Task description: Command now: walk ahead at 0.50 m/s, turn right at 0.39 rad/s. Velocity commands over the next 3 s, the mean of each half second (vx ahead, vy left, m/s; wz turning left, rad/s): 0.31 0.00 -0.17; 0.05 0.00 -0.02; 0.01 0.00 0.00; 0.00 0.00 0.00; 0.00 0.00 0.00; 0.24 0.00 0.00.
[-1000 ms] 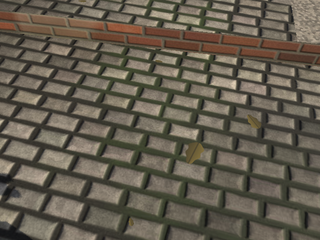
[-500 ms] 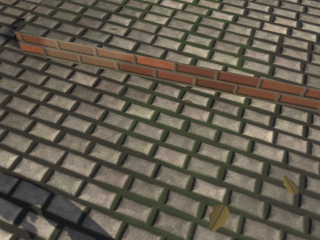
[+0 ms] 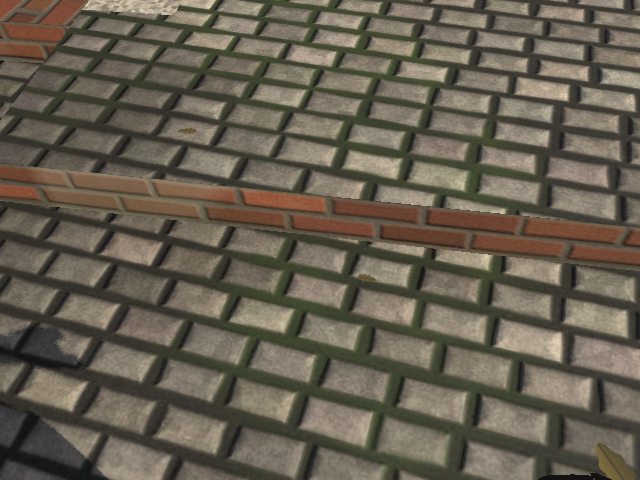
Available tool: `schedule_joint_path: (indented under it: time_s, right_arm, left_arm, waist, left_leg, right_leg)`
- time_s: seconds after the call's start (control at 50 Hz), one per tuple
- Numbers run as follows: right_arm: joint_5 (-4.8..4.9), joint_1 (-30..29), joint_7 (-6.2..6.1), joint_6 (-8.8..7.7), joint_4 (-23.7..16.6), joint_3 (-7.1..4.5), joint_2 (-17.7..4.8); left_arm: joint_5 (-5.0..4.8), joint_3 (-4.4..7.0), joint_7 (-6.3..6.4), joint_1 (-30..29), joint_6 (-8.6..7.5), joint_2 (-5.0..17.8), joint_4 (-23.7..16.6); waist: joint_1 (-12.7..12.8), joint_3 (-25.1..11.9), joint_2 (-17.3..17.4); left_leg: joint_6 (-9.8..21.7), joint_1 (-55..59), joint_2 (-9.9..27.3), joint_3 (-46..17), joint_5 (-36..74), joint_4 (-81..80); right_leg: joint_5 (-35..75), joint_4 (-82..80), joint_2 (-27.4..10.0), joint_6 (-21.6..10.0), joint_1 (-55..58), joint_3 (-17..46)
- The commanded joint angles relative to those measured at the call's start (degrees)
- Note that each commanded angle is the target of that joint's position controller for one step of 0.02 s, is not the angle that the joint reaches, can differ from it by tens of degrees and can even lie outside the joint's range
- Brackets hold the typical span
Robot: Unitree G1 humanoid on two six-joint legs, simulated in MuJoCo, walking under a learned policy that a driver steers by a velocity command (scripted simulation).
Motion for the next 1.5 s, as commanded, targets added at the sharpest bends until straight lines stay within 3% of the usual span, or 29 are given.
schedule_joint_path:
  time_s: [0.02,0.08,0.12,0.14,0.16,0.18,0.2,0.22,0.24,0.3,0.36,0.44,0.52,0.56,0.58,0.6,0.62,0.64,0.66,0.68,0.72,0.8,1.06,1.5]
  right_arm:
    - [0.37,-7.51,0.09,-1.26,-5.98,-0.29,-3.50]
    - [0.50,-4.54,-0.06,-1.97,-5.80,-0.59,-4.81]
    - [0.60,5.45,-0.96,-2.64,-2.65,-1.68,-6.95]
    - [-0.25,12.18,-1.74,-3.45,-1.17,-2.31,-8.81]
    - [-1.37,20.89,-2.64,-3.80,-0.90,-2.89,-12.69]
    - [-0.80,20.25,-2.19,-2.77,0.65,-4.39,-16.66]
    - [1.11,16.44,-1.53,-2.28,-0.56,-3.29,-10.42]
    - [1.63,12.55,-1.25,-2.51,-0.97,-2.07,-6.23]
    - [1.30,10.92,-1.09,-2.70,-0.66,-1.34,-4.20]
    - [1.68,12.08,-1.27,-3.69,1.67,-0.76,-4.03]
    - [1.54,12.42,-1.58,-3.97,2.99,-0.53,-5.02]
    - [1.38,13.93,-1.81,-2.87,4.98,-0.16,-5.46]
    - [1.26,16.10,-2.14,-1.53,6.89,-0.07,-5.58]
    - [1.64,14.92,-2.53,-0.65,7.25,0.05,-5.37]
    - [1.50,15.80,-2.70,-0.46,7.48,0.22,-4.78]
    - [1.25,17.28,-2.69,-0.40,7.29,0.41,-3.88]
    - [2.01,24.09,-2.60,0.05,9.28,0.81,-0.95]
    - [1.70,22.96,-3.01,0.75,11.17,0.85,-1.76]
    - [1.63,20.48,-3.19,1.14,11.23,0.28,-3.27]
    - [1.64,19.21,-3.15,1.31,11.29,0.12,-3.55]
    - [1.59,18.61,-2.94,1.48,11.87,0.11,-3.10]
    - [1.67,18.40,-3.37,1.42,14.25,0.38,-1.99]
    - [1.71,18.85,-3.93,2.15,19.34,1.09,-0.55]
    - [1.61,21.56,-4.23,1.92,22.71,1.80,2.14]
  left_arm:
    - [0.48,1.84,0.63,4.33,-0.43,8.74,-2.20]
    - [0.77,1.85,1.17,2.39,-0.66,9.43,-2.76]
    - [0.79,2.02,0.94,0.33,-0.92,10.58,-3.04]
    - [0.34,1.64,0.66,0.49,-1.16,9.36,-3.15]
    - [0.03,0.53,0.83,1.75,-1.38,5.58,-5.08]
    - [-1.84,0.61,1.15,11.77,-0.56,3.90,-3.77]
    - [0.53,1.02,1.80,8.65,0.39,8.06,-2.17]
    - [0.96,0.97,1.44,3.11,0.55,7.13,-2.84]
    - [0.95,0.69,1.24,0.69,0.71,6.08,-3.44]
    - [1.61,0.55,0.41,-0.33,2.45,5.16,-3.28]
    - [1.38,0.10,0.14,-1.29,3.30,4.09,-2.59]
    - [1.31,-1.21,0.62,-7.21,3.97,2.62,-2.57]
    - [0.80,-1.86,1.56,-10.27,3.97,3.02,-1.73]
    - [1.03,-2.34,1.98,-9.95,3.51,2.53,-0.74]
    - [1.41,-2.21,2.30,-9.82,3.10,4.13,-0.26]
    - [1.75,-1.86,2.63,-8.64,2.51,6.96,0.13]
    - [0.75,-1.59,2.51,-11.41,2.57,8.61,0.85]
    - [0.15,-2.12,1.94,-12.67,2.55,5.46,1.05]
    - [0.16,-2.44,1.69,-12.82,2.43,3.99,1.38]
    - [0.27,-2.59,1.78,-12.45,2.43,3.71,2.16]
    - [0.07,-2.64,2.30,-11.14,2.29,3.64,3.89]
    - [0.12,-2.70,2.44,-11.00,2.16,3.47,5.49]
    - [0.27,-3.44,2.75,-8.18,2.47,2.09,10.37]
    - [0.26,-3.83,2.80,-4.68,2.72,-0.56,13.30]
  waist:
    - [0.88,-0.13,-6.56]
    - [-1.32,-0.40,-7.47]
    - [-5.96,-4.23,-6.19]
    - [-8.76,-8.79,-3.67]
    - [-10.79,-16.90,3.34]
    - [-5.91,-19.71,16.10]
    - [-4.83,-12.75,2.71]
    - [-4.69,-6.97,-1.04]
    - [-3.95,-5.26,-1.71]
    - [-2.43,-5.68,3.74]
    - [-1.30,-7.20,3.35]
    - [-2.79,-6.63,5.05]
    - [-4.37,-5.71,4.91]
    - [-3.00,-4.05,2.63]
    - [-3.23,-3.64,0.42]
    - [-4.43,-4.08,-2.91]
    - [-8.84,-2.94,-8.72]
    - [-6.96,-1.02,-7.08]
    - [-5.83,1.60,-6.07]
    - [-5.46,1.17,-6.37]
    - [-5.43,0.94,-6.68]
    - [-5.23,0.36,-3.40]
    - [-5.02,1.36,-2.14]
    - [-4.65,2.90,-1.96]
  left_leg:
    - [0.62,0.35,-2.72,2.82,1.66,-4.84]
    - [3.18,8.79,-3.67,2.49,-1.18,-10.52]
    - [5.47,21.89,-6.12,3.72,-3.82,-15.57]
    - [7.43,32.54,-2.01,0.15,-1.61,-16.71]
    - [10.22,44.47,12.21,-14.15,3.80,-15.51]
    - [18.93,51.18,22.27,-35.23,14.95,-19.84]
    - [17.95,43.95,19.52,-32.57,16.07,-20.45]
    - [16.76,37.31,16.42,-22.84,22.83,-20.72]
    - [15.25,33.95,13.70,-16.50,30.17,-21.63]
    - [12.99,29.52,8.80,-6.66,41.27,-23.23]
    - [13.86,28.43,8.06,-2.70,44.26,-23.71]
    - [12.61,26.38,6.00,0.45,39.34,-23.48]
    - [13.03,26.22,7.00,-2.21,27.06,-22.72]
    - [11.42,23.54,6.33,-3.34,13.62,-21.49]
    - [9.33,20.95,5.24,-4.14,5.21,-21.09]
    - [7.52,18.53,2.78,-3.05,-2.38,-19.30]
    - [6.52,20.27,-1.51,-0.35,-11.89,-22.20]
    - [5.90,25.45,-1.87,0.03,-11.64,-23.62]
    - [5.84,26.14,-1.59,-0.65,-9.19,-23.04]
    - [5.97,27.58,-0.89,-0.92,-6.95,-22.76]
    - [6.08,27.67,0.00,-1.30,-5.27,-22.71]
    - [5.57,28.30,0.15,-1.19,-4.68,-23.17]
    - [5.27,28.63,0.72,-1.11,-5.34,-22.92]
    - [5.28,26.07,0.85,-1.37,-7.81,-22.94]
  right_leg:
    - [25.38,-0.05,-14.69,-5.85,2.34,9.96]
    - [29.10,2.53,-16.43,-3.87,2.56,10.89]
    - [38.82,12.65,-14.43,-2.02,1.99,8.83]
    - [35.52,23.15,-11.28,-0.54,-2.09,6.32]
    - [14.77,38.71,-7.62,0.79,-9.84,2.08]
    - [-19.78,53.13,0.90,2.86,-23.74,-3.27]
    - [-16.44,56.23,-3.31,2.60,-26.95,-0.69]
    - [-13.18,55.12,-4.16,3.10,-26.25,-0.36]
    - [-11.64,52.82,-5.54,3.61,-25.29,-0.66]
    - [-8.73,47.13,-5.97,5.09,-20.24,-2.27]
    - [-6.01,42.02,-5.77,6.22,-18.66,-3.41]
    - [-2.15,28.96,-7.16,6.64,-14.63,-7.00]
    - [-1.73,20.39,-7.56,5.92,-10.78,-8.09]
    - [3.73,9.33,-8.11,4.93,-5.15,-8.06]
    - [8.86,5.92,-10.94,4.37,-1.04,-4.38]
    - [18.13,5.69,-16.61,3.38,2.47,1.12]
    - [21.72,6.94,-19.43,0.10,-1.13,3.36]
    - [14.75,5.91,-18.00,0.28,-7.32,2.62]
    - [10.73,5.04,-15.40,1.64,-9.74,1.08]
    - [9.41,4.38,-14.22,2.36,-9.99,0.25]
    - [9.88,3.83,-13.31,2.80,-8.53,-0.40]
    - [12.11,3.97,-13.56,2.46,-6.66,-0.47]
    - [9.77,2.67,-12.92,2.39,-6.98,-0.84]
    - [4.87,2.20,-12.18,2.54,-8.30,-1.07]
Next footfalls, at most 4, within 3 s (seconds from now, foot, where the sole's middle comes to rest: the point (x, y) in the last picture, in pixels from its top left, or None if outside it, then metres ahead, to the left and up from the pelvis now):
0.14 left None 0.25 0.12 -0.78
0.58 right None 0.27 -0.08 -0.78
2.90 right None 0.34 -0.10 -0.78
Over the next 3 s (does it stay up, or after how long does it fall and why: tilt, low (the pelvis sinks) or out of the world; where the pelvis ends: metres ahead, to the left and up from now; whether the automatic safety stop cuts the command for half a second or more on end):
stays up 0.33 -0.03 -0.01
